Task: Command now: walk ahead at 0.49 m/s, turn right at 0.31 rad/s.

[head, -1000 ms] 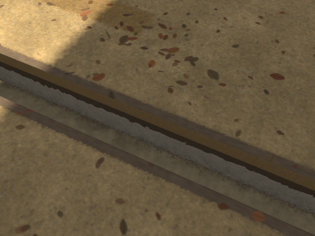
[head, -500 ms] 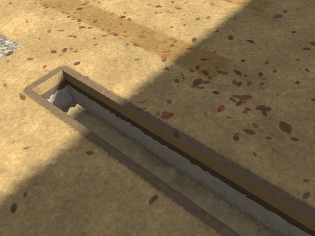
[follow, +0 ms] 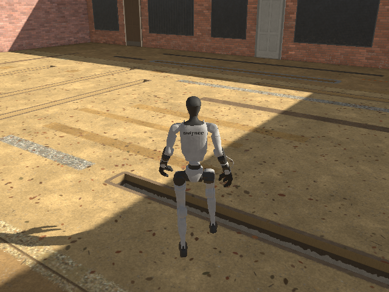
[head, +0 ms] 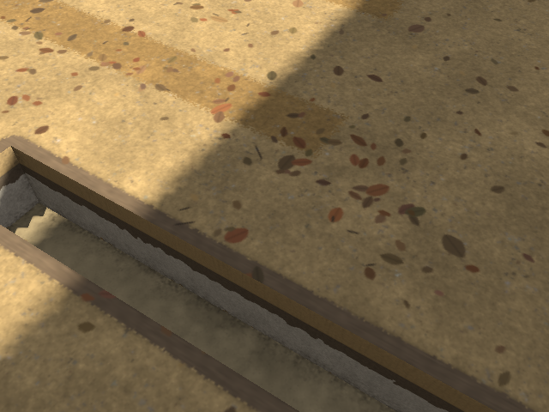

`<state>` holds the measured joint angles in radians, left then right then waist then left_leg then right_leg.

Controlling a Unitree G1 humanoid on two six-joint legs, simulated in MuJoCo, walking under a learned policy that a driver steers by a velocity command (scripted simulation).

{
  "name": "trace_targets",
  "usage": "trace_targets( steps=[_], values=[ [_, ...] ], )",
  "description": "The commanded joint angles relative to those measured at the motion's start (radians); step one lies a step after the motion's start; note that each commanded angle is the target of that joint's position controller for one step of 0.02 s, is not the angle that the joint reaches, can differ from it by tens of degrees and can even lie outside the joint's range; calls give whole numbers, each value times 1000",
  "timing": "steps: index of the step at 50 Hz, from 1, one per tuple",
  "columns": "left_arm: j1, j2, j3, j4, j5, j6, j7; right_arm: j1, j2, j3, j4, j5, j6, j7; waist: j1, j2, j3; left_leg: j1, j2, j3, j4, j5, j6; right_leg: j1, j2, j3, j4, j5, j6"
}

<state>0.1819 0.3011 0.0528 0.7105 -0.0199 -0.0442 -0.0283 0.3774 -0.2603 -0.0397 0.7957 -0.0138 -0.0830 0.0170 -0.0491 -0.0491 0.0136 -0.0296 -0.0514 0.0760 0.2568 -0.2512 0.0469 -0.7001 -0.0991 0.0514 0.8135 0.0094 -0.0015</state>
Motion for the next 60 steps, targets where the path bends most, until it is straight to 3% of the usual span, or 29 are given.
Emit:
trace_targets(
  steps=[1, 5, 8, 9, 10, 11, 12, 14, 17, 22, 25, 28, 30, 33, 34, 35, 36, 37, 39, 42, 44, 46, 48, 50, 51, 54, 58, 59, 60],
  values=[
    [-109, 22, -4, -99, -3, -14, -16, -40, -173, -40, -47, 3, -18, -10, -10, 102, 84, -97, 260, -51, -113, 332, 125, 42, 25, -29, -137, 117, -24],
    [-111, 43, 15, -159, 6, -7, -39, -23, -192, -48, -10, 18, -4, -23, 12, 124, 42, -16, 279, 13, -10, 540, 96, 132, 72, -69, -144, 9, -70],
    [130, 127, 63, -132, 8, 3, -37, -83, -238, -67, -38, 26, 27, -51, 153, 141, -93, 34, 260, 55, 358, 981, 46, 387, 170, -134, -180, -155, -132],
    [274, 179, 87, -119, 0, 6, -26, -71, -229, -61, -51, 23, 28, -60, 224, 55, -174, -127, 228, 66, 642, 780, 10, 646, 102, 15, -260, -75, -168],
    [238, 268, 94, -125, -13, 3, -15, 93, -88, -21, -65, -19, 15, -39, 86, -231, -273, -458, 68, 33, 991, -135, -36, 933, -129, 433, -279, -106, -305],
    [277, 230, 75, -148, -14, -6, -25, 60, -107, -13, -89, 3, -16, -12, 112, -240, -405, -682, -19, -168, 1184, -345, -49, 1075, -223, 857, -466, -345, -429],
    [281, 160, 62, -139, -9, -10, -29, -74, -185, -34, -120, 42, -36, 1, 160, -108, -283, -785, 37, -214, 1199, -266, -34, 1024, -201, 739, -500, -356, -369],
    [145, 151, 52, -160, 7, -17, -31, -171, -184, -32, -164, 21, -37, -13, 89, 65, -77, -717, 99, -180, 1084, -118, -33, 691, -141, 503, -507, -37, -314],
    [51, 122, 37, -170, 15, -24, -13, -126, -196, -45, -169, 0, -2, -40, 18, 24, -52, -584, 159, -190, 926, -29, -66, 510, -57, 372, -554, 98, -295],
    [130, 163, 47, -101, -1, -22, 27, -247, -141, -25, -210, -9, 30, -60, 58, 10, -10, -627, 150, -172, 634, 148, -116, 457, -12, 282, -576, 110, -275],
    [161, 183, 55, -66, 7, 1, 44, -297, -81, -14, -220, -18, 11, -38, 81, -41, -109, -478, 75, -119, 552, 301, -128, 449, 35, 240, -512, 177, -250],
    [152, 174, 59, -79, 25, 18, 42, -275, -131, -38, -208, -6, -19, -8, 83, -82, -142, -455, 84, -168, 650, 333, -107, 512, -20, 326, -426, 181, -264],
    [99, 153, 54, -114, 6, 29, 40, -266, -158, -51, -220, 0, -33, 11, 61, -54, -92, -544, 95, -187, 646, 173, -73, 569, -31, 385, -362, 157, -269],
    [-45, 135, 41, -161, 7, 34, 21, -35, -199, -88, -188, 3, -40, 17, -103, -73, -156, -122, 37, -118, 515, 66, -31, 416, 31, 375, -92, 456, -212],
    [-41, 99, 27, -160, -21, 30, 30, 12, -144, -77, -182, 16, -38, 4, -152, -14, -111, -60, 15, -65, 225, 36, -12, 357, 124, 310, 68, 396, -165],
    [83, 7, 5, -167, -7, 31, 37, 49, -203, -82, -170, 11, -36, 0, -58, 281, -149, 177, 261, -359, 263, 452, 106, 129, 230, 267, 352, -379, -103],
    [237, 47, 16, -113, 3, 28, 37, 17, -142, -49, -174, 25, -32, 6, 51, 322, -118, 210, 384, -500, 302, 808, 182, -60, 225, 246, 489, -710, -87],
    [229, 100, 36, -130, -20, 18, 43, 34, -204, -72, -156, 37, -33, 18, 64, 326, -60, 117, 509, -745, 173, 541, 300, -191, 181, 179, 610, -680, -53],
    [32, 147, 50, -156, -15, 51, 51, -23, -153, -59, -136, 50, -40, 26, 32, 54, 88, -113, 478, -629, 73, 184, 272, -177, 52, 145, 534, -518, -32],
    [-38, 59, 24, -157, -4, 42, 29, -26, -205, -70, -103, 16, -48, -9, 8, 71, 76, -113, 409, -418, 51, 190, 221, -162, 22, 119, 461, -283, -32],
    [-151, 92, 44, -183, -18, 30, 32, 32, -198, -66, -74, 11, -58, -23, -29, 128, 75, 38, 336, -293, 34, 183, 165, -281, 47, 104, 378, -204, -39],
    [-229, 67, 45, -189, -51, 23, 18, 132, -145, -62, -41, 24, -69, -39, -50, 194, 113, 189, 360, -282, -15, -16, 128, -439, 46, 155, 334, -213, -35],
    [-268, 70, 46, -188, -45, 28, 10, 171, -126, -57, -27, 46, -55, -50, -44, 177, 164, 257, 387, -269, -46, -75, 126, -529, 54, 163, 324, -200, -25],
    [-279, 31, 31, -182, -38, 38, 3, 164, -94, -42, -6, 54, -25, -50, -10, 137, 193, 124, 342, -117, -136, -44, 100, -383, 70, 71, 213, -115, -37],
    [-282, 18, 4, -182, -8, 35, -13, 67, -110, -34, -41, 50, -6, -54, -5, 39, 190, -112, 295, 18, -192, 66, 87, -125, 98, -43, 80, 89, -42],
    [-366, -42, -10, -195, 14, -19, -37, 52, -187, -43, -22, 31, -17, -57, 10, 85, 195, -152, 274, 142, -250, 413, 30, 139, 130, -118, -18, 227, -100],
    [-235, 79, 22, -181, 11, -51, -25, 120, -290, -69, 7, 43, 19, -53, 116, 273, 29, 250, 336, 182, 176, 1278, 7, 194, 207, -189, -253, -126, -191],
    [-23, 186, 77, -134, 12, -32, -20, 113, -288, -70, -5, 31, 29, -54, 208, 275, -77, 200, 306, 192, 440, 1386, -18, 475, 231, -172, -386, -53, -242],
    [151, 264, 97, -116, 55, -18, -20, 181, -144, -30, -67, 1, 10, -37, 192, 185, -289, -416, 249, 77, 823, 704, -89, 1200, 7, 199, -200, 29, -381]
  ],
)
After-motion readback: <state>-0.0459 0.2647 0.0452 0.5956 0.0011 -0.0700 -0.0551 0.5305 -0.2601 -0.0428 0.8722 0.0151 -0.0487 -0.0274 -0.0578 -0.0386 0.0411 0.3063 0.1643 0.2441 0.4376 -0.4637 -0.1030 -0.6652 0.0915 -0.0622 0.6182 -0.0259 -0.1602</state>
